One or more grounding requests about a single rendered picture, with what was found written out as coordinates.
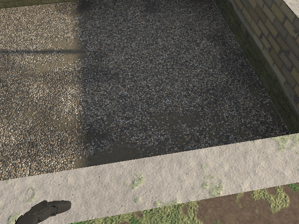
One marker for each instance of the robot left hand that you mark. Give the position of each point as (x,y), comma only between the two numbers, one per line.
(42,211)

